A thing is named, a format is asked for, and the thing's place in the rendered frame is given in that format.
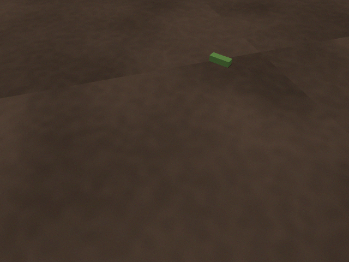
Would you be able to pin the carton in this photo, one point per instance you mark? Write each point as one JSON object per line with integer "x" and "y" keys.
{"x": 220, "y": 59}

